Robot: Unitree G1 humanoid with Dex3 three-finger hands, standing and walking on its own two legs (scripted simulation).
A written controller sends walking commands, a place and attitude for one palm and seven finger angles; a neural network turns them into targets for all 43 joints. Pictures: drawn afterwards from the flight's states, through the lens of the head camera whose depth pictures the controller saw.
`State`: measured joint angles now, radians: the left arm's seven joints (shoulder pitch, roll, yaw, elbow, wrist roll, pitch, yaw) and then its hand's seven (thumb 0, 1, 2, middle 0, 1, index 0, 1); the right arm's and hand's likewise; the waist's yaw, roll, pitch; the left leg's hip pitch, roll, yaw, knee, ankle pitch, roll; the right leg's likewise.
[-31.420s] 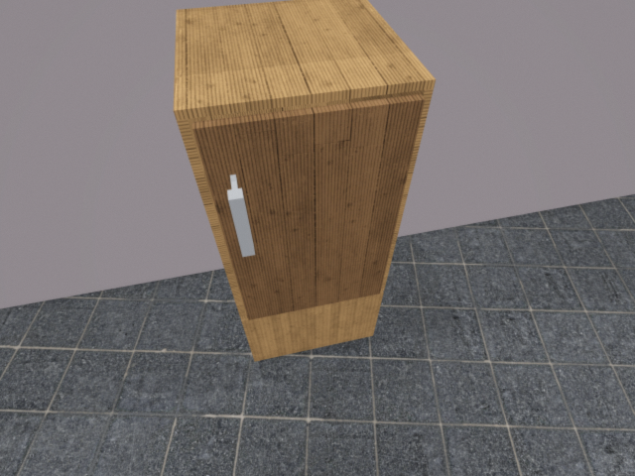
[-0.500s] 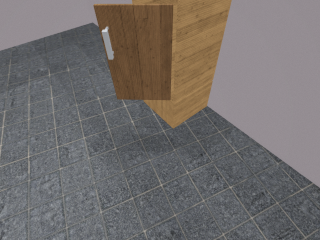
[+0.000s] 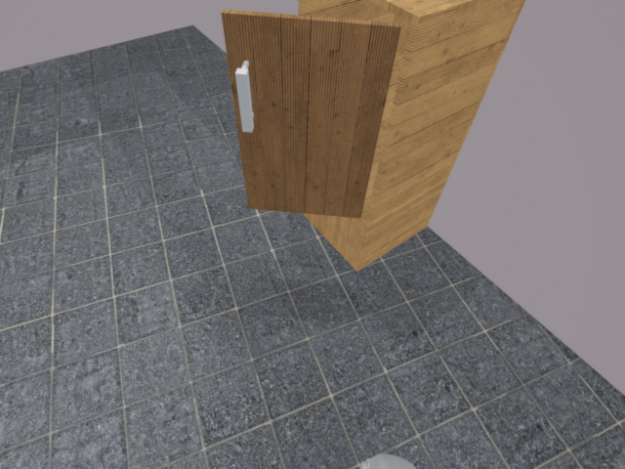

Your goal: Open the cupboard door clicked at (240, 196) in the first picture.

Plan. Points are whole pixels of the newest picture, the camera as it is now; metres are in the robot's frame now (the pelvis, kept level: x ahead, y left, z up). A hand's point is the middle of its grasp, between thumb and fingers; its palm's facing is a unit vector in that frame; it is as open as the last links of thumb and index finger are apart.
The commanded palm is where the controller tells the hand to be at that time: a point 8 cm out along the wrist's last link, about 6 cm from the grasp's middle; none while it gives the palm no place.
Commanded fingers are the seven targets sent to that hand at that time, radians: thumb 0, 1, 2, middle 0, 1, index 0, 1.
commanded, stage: take the last steps up to it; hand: left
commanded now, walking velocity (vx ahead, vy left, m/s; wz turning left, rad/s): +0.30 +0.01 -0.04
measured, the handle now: (247, 97) +0.87 +0.22 -0.03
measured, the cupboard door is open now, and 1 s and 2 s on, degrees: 49 49 49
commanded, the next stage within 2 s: come to a stop and stand still in 0.56 s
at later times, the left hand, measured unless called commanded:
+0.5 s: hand (207, 421) +0.20 +0.17 -0.16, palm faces +0.05 -0.98 -0.21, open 7.1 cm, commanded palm none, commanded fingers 0.00 0.90 0.90 -0.20 -0.30 -0.20 -0.30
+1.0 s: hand (205, 332) +0.35 +0.21 -0.18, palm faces +0.00 -0.98 -0.18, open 7.3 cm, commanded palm none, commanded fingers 0.00 0.90 0.90 -0.20 -0.30 -0.20 -0.30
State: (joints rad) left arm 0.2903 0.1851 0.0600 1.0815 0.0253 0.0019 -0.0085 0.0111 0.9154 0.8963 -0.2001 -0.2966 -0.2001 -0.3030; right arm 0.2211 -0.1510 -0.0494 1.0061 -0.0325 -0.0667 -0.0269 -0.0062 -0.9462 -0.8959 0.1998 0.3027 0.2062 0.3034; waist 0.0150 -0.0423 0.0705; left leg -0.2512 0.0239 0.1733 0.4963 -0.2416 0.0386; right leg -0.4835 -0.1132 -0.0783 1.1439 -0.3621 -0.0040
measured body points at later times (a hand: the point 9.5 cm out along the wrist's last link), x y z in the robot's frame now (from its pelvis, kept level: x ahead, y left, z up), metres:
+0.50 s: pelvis +0.18 -0.02 +0.01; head +0.21 -0.02 +0.46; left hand +0.20 +0.22 -0.14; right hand +0.21 -0.25 -0.15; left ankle +0.23 +0.12 -0.68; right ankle +0.14 -0.11 -0.74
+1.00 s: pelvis +0.27 +0.03 +0.00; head +0.31 +0.06 +0.45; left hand +0.35 +0.27 -0.16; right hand +0.33 -0.21 -0.13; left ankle +0.33 +0.11 -0.74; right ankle +0.25 -0.12 -0.67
